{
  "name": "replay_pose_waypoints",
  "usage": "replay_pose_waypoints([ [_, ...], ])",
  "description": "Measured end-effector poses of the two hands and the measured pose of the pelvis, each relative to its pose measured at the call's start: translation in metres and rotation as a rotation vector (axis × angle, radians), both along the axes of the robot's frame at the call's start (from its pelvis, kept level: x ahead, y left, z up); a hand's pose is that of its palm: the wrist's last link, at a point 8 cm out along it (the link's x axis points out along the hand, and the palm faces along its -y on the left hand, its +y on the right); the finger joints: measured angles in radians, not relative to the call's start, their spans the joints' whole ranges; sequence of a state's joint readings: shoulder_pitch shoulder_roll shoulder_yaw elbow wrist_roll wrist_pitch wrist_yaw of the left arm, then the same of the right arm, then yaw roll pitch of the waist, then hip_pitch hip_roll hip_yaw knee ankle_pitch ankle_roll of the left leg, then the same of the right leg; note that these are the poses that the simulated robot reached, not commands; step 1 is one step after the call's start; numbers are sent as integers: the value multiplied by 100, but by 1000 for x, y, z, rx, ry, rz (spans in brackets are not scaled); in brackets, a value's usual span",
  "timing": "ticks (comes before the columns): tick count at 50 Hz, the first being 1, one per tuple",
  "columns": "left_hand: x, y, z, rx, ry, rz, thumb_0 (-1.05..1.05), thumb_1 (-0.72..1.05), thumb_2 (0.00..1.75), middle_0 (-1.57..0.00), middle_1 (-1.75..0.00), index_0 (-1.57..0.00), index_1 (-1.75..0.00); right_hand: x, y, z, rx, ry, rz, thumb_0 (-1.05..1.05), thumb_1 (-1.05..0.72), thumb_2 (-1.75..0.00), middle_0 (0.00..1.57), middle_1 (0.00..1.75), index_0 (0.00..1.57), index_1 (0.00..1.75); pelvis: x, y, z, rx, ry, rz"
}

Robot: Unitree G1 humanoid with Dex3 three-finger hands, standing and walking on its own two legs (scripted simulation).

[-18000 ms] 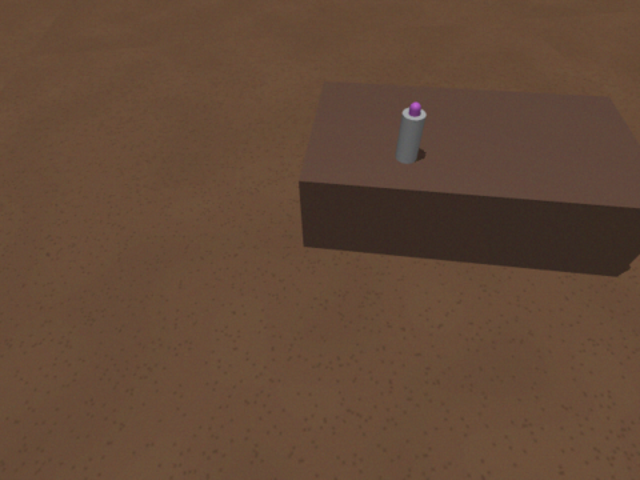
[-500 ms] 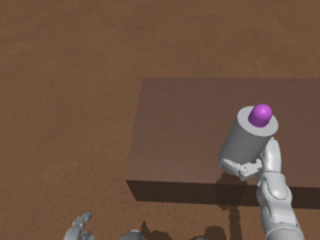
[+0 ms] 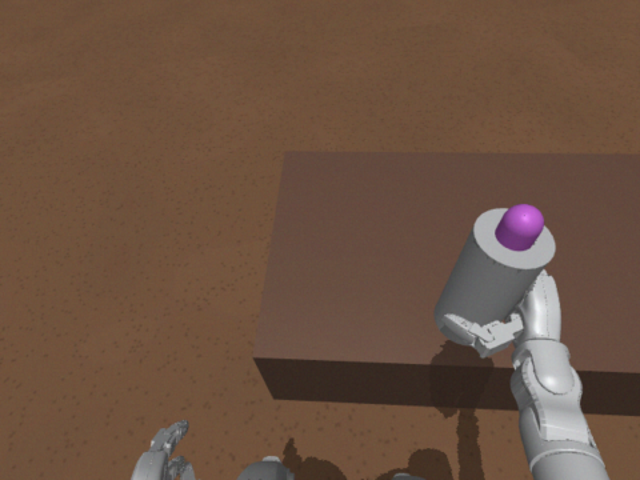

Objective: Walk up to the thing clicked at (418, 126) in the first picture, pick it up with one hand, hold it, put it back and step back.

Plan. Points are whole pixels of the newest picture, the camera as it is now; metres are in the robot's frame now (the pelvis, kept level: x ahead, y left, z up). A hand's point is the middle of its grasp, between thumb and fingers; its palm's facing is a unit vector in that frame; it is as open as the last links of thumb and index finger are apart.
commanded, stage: hold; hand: right
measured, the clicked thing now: (490, 274) +0.33 -0.17 +0.08
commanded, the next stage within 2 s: crouch in 0.74 s
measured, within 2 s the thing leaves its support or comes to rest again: neither
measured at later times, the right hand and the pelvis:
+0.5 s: hand (480, 299) +0.33 -0.17 +0.03, palm faces +0.10 +0.99 +0.00, open 10.9 cm; pelvis +0.00 +0.00 +0.00, yaw +0 degrees
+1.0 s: hand (480, 299) +0.33 -0.17 +0.02, palm faces +0.10 +0.99 +0.00, open 10.9 cm; pelvis +0.00 +0.00 +0.00, yaw +0 degrees
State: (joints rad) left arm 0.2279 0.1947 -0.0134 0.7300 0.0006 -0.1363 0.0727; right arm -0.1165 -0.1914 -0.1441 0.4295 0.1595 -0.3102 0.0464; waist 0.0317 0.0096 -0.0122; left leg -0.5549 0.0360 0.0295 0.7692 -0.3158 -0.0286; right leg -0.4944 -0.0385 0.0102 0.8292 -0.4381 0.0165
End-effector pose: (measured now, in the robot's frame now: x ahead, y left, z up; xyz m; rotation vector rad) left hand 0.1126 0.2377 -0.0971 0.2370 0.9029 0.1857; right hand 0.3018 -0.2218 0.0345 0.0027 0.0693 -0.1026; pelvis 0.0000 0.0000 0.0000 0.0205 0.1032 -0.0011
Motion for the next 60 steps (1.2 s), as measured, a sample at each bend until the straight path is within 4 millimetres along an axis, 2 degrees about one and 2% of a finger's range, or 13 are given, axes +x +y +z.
replay_pose_waypoints([
  [47,-4,-5,-4,3,5,-1,1,89,91,-20,-30,-20,-30,0,-4,-4,-8,-1,6,-2,53,-113,67,102,68,104,-3,-5,-3,4,13,-1],
  [54,-6,-3,-10,11,21,-12,1,90,91,-20,-30,-20,-30,9,-3,-21,27,12,-16,-2,53,-113,67,102,69,104,-7,-4,-9,1,43,-2],
  [60,-12,7,-26,41,57,-19,1,90,91,-20,-30,-20,-30,25,-5,-57,23,38,-6,-2,53,-113,67,102,69,104,-12,-2,-26,-2,119,-2],
])
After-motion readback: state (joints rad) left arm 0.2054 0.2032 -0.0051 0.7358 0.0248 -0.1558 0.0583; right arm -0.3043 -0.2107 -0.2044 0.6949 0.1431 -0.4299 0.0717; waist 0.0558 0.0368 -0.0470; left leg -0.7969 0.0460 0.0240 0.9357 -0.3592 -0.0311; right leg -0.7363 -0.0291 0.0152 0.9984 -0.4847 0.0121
